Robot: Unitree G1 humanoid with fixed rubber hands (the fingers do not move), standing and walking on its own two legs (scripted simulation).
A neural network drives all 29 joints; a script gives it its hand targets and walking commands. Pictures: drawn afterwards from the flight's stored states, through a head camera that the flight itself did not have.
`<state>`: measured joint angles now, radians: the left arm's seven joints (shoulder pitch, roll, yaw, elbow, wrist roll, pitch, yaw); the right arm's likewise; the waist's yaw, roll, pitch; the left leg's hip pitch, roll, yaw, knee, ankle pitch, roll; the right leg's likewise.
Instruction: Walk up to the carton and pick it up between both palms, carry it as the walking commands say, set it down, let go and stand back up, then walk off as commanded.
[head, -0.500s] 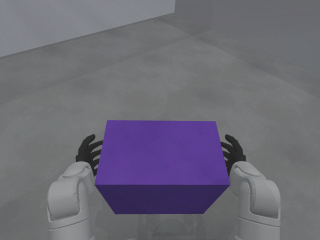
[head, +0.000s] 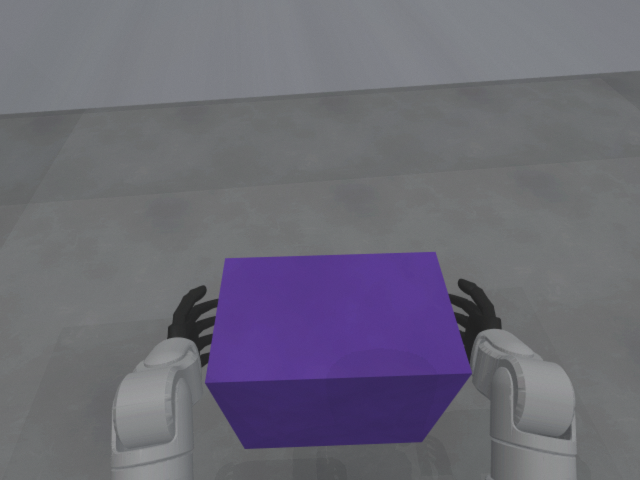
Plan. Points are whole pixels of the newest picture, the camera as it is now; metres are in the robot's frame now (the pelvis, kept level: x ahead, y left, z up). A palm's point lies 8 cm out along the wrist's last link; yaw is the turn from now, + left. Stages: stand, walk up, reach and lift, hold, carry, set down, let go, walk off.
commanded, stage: carry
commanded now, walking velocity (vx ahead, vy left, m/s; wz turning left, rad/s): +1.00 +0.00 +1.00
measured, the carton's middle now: (332, 358) +0.27 +0.00 +0.00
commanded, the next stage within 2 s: none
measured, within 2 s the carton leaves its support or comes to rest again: neither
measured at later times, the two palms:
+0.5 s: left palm (154, 182) +0.60 +0.32 +0.02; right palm (328, 142) +0.71 -0.01 +0.03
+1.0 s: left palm (33, 123) +0.78 +0.62 +0.04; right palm (147, 59) +1.08 +0.46 +0.04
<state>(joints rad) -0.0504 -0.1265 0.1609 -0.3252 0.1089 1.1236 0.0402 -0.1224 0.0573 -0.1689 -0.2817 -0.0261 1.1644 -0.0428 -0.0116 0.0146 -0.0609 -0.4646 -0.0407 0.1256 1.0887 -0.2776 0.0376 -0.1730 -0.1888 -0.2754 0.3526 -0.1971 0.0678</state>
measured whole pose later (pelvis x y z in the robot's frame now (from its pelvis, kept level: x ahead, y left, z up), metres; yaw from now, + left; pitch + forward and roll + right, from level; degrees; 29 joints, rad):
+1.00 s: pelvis +0.82 +0.33 -0.04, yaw +56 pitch +1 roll +4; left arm -0.01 -0.13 0.23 -0.45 0.06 1.15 0.03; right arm -0.09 0.13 -0.12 -0.37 -0.08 1.15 -0.05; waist 0.06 -0.06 -0.06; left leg -0.49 -0.05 0.33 0.59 -0.21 0.13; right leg 0.18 -0.29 -0.39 0.58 -0.50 0.15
